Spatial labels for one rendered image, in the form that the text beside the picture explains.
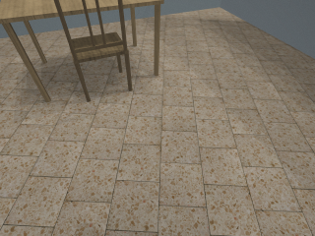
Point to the chair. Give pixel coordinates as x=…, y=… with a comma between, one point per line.
x=94, y=47

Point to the table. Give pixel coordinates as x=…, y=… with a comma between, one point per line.
x=12, y=11

